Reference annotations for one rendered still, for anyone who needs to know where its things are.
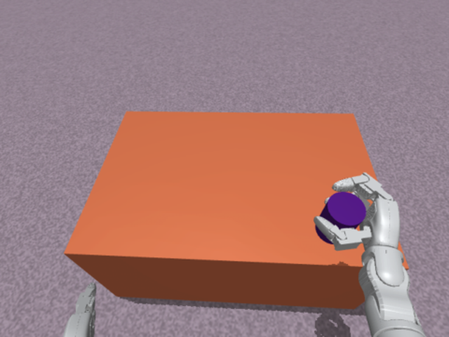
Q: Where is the can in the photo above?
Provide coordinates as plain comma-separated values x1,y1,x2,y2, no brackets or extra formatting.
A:
316,192,366,244

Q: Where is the right robot hand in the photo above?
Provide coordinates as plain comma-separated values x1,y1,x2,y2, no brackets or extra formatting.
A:
314,172,401,251

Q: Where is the right robot arm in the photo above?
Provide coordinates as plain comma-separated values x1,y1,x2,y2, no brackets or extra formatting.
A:
358,245,426,337

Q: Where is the left robot hand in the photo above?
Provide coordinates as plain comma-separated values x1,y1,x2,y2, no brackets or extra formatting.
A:
63,282,96,337

